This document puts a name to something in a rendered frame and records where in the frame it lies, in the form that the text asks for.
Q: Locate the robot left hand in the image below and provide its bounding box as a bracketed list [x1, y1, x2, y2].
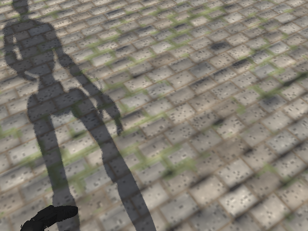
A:
[20, 205, 78, 231]

